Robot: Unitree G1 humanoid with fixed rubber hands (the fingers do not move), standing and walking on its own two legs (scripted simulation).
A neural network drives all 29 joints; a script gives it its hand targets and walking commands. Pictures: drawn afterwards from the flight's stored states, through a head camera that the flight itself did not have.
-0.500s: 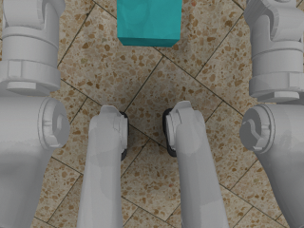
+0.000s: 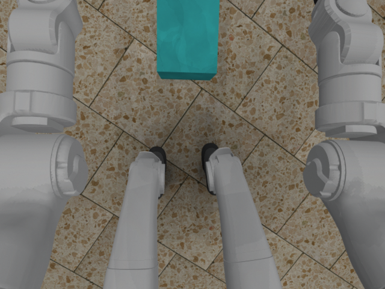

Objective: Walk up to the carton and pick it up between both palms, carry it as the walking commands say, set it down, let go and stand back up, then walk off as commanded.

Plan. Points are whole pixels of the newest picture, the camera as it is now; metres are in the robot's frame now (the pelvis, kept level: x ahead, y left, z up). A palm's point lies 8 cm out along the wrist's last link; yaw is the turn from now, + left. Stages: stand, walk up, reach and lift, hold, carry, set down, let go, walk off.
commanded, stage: set down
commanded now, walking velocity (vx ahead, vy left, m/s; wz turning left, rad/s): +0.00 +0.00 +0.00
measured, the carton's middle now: (186, 41) +0.60 -0.03 -0.54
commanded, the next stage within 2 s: let go in 0.10 s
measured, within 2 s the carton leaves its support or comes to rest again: neither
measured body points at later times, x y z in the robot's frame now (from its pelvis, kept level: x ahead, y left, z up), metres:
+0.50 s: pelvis +0.07 -0.01 +0.08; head +0.35 -0.02 +0.44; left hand +0.50 +0.20 -0.04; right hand +0.48 -0.25 -0.04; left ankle +0.11 +0.11 -0.59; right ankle +0.11 -0.11 -0.59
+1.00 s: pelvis +0.12 -0.01 +0.14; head +0.18 +0.00 +0.59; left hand +0.33 +0.24 +0.06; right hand +0.32 -0.25 +0.07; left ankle +0.11 +0.11 -0.59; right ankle +0.11 -0.11 -0.59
